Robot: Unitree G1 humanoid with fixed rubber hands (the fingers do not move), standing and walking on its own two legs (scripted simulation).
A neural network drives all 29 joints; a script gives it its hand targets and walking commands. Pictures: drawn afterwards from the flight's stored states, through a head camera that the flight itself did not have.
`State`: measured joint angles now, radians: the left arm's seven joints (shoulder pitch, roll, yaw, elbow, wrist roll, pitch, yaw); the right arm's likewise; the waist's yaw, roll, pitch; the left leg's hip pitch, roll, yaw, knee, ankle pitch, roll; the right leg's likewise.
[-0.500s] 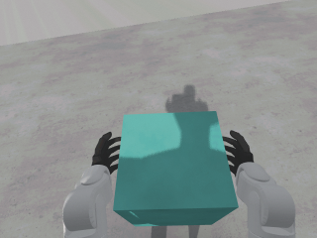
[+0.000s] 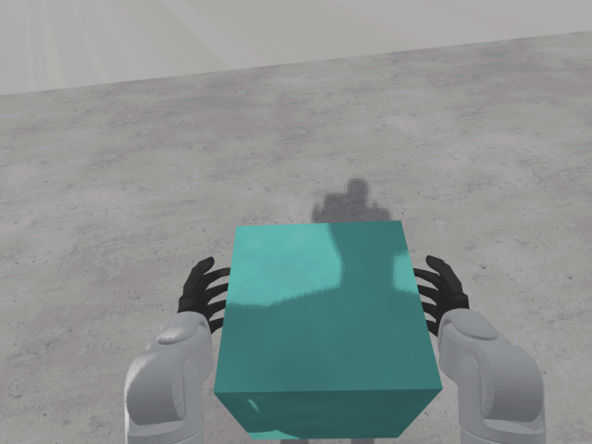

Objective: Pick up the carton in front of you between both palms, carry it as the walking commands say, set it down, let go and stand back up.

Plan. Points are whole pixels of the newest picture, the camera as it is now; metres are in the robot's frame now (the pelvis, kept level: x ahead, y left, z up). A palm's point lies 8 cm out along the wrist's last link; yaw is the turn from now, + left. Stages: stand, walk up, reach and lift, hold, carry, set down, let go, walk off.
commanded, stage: carry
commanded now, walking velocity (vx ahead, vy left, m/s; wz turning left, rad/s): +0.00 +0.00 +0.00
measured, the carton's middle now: (321, 338) +0.26 +0.00 +0.02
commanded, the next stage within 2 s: none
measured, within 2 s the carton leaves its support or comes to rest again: neither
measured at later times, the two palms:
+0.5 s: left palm (182, 344) +0.23 +0.18 +0.06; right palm (420, 341) +0.23 -0.12 +0.06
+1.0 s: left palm (181, 330) +0.26 +0.19 +0.04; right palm (403, 327) +0.26 -0.11 +0.04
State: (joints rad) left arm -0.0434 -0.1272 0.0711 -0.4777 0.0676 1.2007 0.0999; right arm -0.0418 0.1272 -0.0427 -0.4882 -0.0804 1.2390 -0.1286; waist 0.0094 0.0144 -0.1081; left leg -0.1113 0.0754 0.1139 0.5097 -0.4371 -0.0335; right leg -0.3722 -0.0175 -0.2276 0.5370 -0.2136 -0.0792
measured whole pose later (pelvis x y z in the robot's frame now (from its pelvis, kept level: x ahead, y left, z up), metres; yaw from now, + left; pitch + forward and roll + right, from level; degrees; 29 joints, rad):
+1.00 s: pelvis -0.03 +0.04 +0.00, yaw +1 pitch +2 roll -1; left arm -0.19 -0.14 0.17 0.10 0.22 0.71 0.01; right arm -0.19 0.14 -0.14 0.11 -0.21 0.74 -0.04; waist 0.00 0.01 -0.07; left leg -0.17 0.01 0.12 0.55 -0.42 0.03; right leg -0.40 -0.08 -0.21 0.53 -0.16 -0.03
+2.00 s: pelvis +0.06 +0.01 +0.02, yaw +2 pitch +4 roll +1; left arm -0.19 -0.14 0.16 0.11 0.20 0.70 0.02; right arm -0.19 0.14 -0.14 0.09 -0.21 0.74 -0.04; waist 0.03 -0.01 -0.07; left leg -0.39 0.05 0.08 0.87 -0.48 0.01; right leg -0.23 -0.06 -0.23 0.39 -0.24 -0.04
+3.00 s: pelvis +0.41 +0.06 +0.02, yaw -1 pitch +5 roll -1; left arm -0.16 -0.13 0.12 0.04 0.20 0.72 0.04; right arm -0.15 0.13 -0.13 0.05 -0.19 0.72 -0.04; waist 0.02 -0.01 -0.06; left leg -0.17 0.07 0.13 0.64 -0.29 -0.05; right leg -0.21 -0.04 -0.20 0.42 -0.18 -0.04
